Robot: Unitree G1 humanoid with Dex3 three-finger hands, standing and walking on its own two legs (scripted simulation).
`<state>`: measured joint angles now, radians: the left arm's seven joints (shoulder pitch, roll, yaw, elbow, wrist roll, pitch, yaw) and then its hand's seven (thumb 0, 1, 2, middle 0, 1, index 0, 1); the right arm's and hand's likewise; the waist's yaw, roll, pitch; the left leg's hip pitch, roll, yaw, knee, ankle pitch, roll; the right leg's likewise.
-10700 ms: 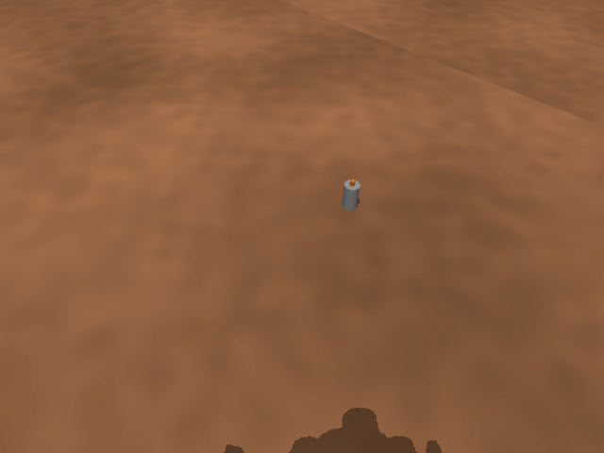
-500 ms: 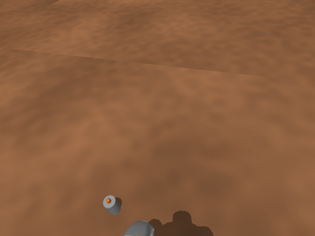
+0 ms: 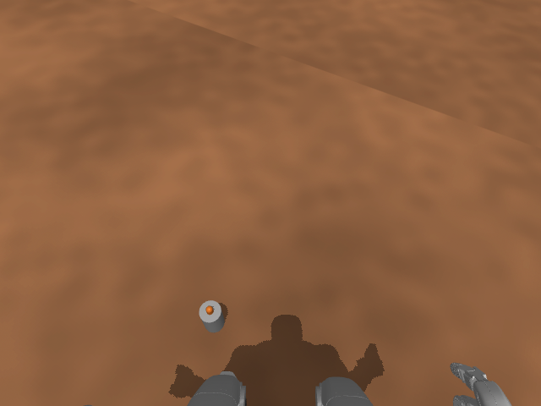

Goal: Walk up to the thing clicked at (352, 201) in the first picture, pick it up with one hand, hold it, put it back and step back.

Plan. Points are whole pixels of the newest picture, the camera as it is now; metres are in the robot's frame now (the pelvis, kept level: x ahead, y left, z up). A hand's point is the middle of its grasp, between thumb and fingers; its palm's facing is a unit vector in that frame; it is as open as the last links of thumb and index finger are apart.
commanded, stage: walk up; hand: left
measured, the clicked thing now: (211, 315) +0.42 +0.20 -0.67
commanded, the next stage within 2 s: stand in 0.84 s
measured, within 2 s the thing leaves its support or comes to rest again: neither
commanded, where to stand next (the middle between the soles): +0.10 -0.04 m, yaw -5 degrees
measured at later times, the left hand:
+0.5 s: hand out of the picture -0.01 +0.24 -0.15, palm faces -0.15 -0.88 -0.44, open 7.3 cm
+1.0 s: hand out of the picture +0.11 +0.28 -0.15, palm faces -0.13 -0.93 -0.34, open 7.4 cm
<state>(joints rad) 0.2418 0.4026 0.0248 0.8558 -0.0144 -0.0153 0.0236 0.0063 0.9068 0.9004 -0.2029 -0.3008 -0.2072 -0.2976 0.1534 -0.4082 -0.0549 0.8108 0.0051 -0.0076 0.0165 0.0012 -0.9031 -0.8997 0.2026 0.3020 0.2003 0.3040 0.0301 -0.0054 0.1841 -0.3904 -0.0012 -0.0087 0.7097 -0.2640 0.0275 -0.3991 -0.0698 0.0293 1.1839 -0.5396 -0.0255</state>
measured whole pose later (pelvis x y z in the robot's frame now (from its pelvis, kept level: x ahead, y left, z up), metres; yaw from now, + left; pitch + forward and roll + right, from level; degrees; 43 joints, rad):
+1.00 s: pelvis -0.01 +0.03 +0.01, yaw -8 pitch -4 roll +0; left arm 0.20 0.41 0.06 0.90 0.00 0.01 0.01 0.01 0.91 0.90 -0.20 -0.30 -0.20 -0.30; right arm 0.26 -0.35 -0.04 0.92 -0.01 -0.05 -0.01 0.00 -0.90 -0.90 0.20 0.30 0.20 0.30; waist -0.01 -0.08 0.13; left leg -0.26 0.00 0.06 0.60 -0.26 0.03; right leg -0.41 0.01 0.10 1.01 -0.47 -0.03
